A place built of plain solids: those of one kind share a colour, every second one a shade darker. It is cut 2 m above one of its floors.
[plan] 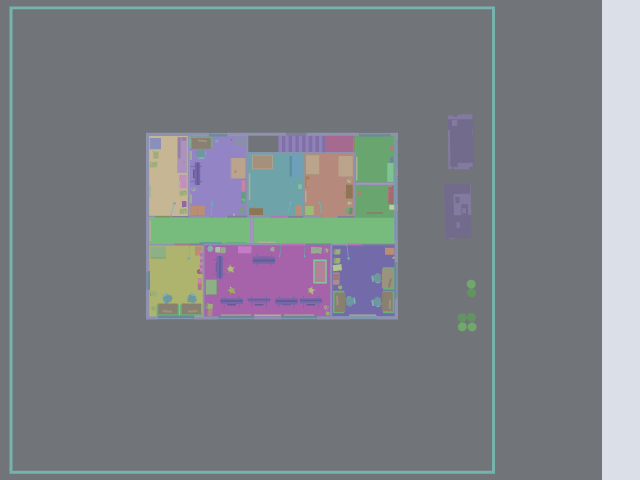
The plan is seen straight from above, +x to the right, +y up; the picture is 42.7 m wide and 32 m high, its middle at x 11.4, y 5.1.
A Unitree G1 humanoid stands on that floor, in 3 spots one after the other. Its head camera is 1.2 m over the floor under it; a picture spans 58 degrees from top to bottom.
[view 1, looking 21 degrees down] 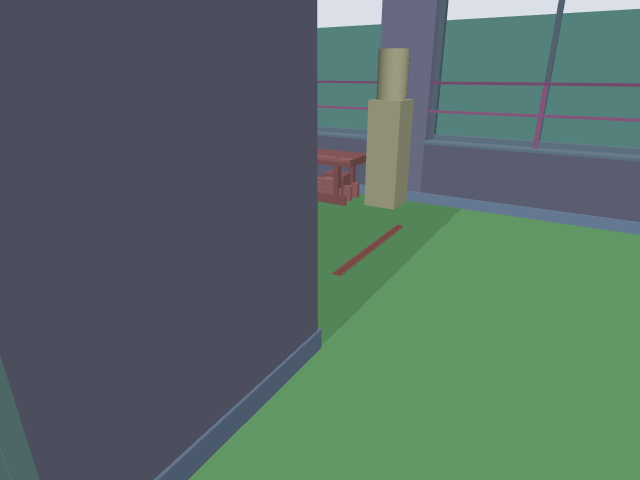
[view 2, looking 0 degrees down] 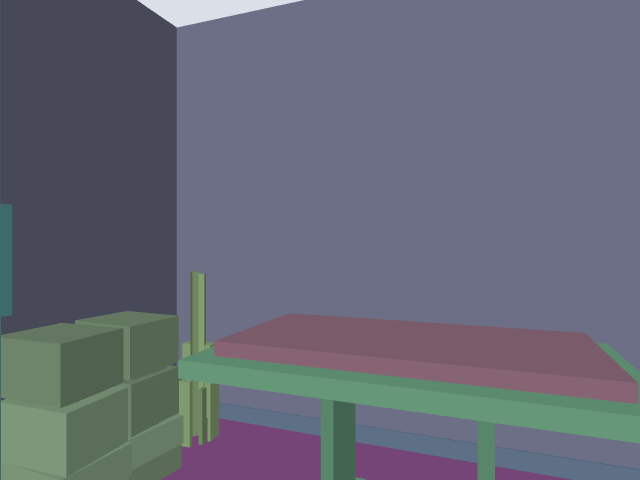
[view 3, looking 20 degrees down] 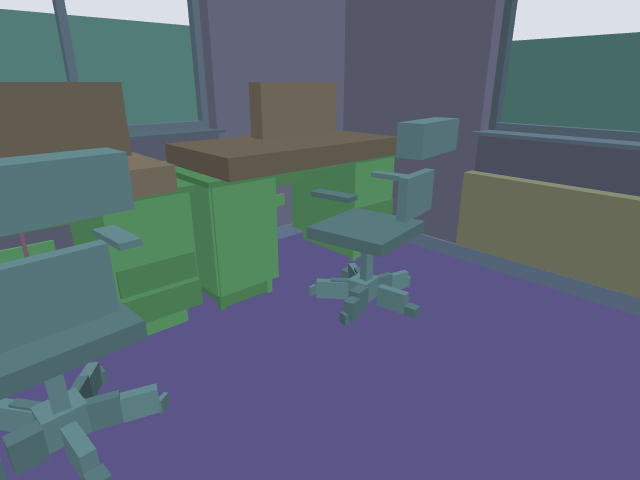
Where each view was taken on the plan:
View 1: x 12.30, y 5.70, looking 31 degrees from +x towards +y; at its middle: raised_floor_gallery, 3.35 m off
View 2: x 9.60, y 2.70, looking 21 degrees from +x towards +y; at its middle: wall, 2.67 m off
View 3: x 13.70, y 2.70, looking -42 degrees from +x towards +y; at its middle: task_chair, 2.33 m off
